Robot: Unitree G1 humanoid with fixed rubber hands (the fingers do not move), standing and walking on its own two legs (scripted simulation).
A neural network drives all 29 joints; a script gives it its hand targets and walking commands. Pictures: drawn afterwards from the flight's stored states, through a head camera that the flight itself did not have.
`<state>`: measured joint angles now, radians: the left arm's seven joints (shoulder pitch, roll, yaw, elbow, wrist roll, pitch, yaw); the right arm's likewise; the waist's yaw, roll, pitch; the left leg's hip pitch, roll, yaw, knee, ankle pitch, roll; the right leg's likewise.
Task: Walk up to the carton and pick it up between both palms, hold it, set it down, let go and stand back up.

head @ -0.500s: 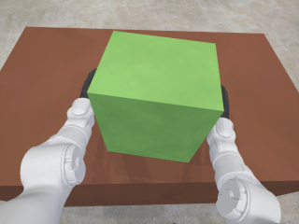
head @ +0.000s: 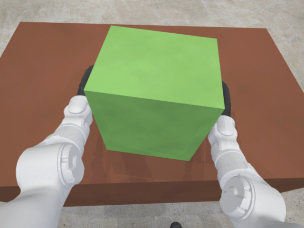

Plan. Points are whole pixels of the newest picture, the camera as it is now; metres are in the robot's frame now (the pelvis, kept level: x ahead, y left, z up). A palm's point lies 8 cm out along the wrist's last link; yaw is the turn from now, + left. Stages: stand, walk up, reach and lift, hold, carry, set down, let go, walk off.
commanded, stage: set down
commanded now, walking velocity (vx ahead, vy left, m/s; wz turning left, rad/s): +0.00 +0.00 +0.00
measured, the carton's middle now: (154, 101) +0.47 -0.05 +0.01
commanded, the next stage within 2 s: none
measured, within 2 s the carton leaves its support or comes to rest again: rests again in 0.12 s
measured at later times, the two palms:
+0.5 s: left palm (84, 98) +0.49 +0.14 +0.03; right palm (233, 113) +0.39 -0.25 +0.03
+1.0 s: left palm (84, 121) +0.42 +0.14 +0.02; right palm (240, 142) +0.32 -0.25 +0.00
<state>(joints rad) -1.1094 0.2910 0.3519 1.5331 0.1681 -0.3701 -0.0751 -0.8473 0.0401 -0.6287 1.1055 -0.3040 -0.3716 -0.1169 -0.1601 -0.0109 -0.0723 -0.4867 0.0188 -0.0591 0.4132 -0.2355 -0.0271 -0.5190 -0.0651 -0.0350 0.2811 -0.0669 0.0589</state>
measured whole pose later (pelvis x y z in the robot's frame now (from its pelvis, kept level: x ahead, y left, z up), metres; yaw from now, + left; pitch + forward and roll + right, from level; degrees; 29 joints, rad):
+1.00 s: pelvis -0.06 -0.01 -0.03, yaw -2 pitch +20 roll -1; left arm -1.11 0.40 -0.19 1.72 -0.40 -0.25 -0.13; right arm -0.85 -0.12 0.02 1.22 0.32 -0.15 -0.21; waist -0.20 0.03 -0.18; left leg -0.76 0.04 -0.05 0.72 -0.31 -0.03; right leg -0.81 -0.04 0.00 0.60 -0.15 0.04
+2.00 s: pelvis -0.02 +0.00 +0.00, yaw -3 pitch +4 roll -2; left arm -0.26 0.39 0.01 0.67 -0.26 -0.16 -0.16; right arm -0.08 -0.09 0.06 0.53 0.23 -0.30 -0.24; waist -0.03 0.02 0.00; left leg -0.31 0.06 -0.02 0.57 -0.33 -0.03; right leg -0.35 -0.01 0.02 0.39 -0.12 0.06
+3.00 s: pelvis -0.01 +0.00 +0.00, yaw +0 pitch -7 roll -3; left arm 0.26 0.43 -0.05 0.29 -0.29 -0.11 -0.17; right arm 0.36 -0.02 0.00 0.22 0.15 -0.14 -0.26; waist 0.01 0.02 0.09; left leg -0.03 0.06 -0.06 0.49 -0.34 -0.03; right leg -0.07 -0.02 -0.03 0.35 -0.17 0.05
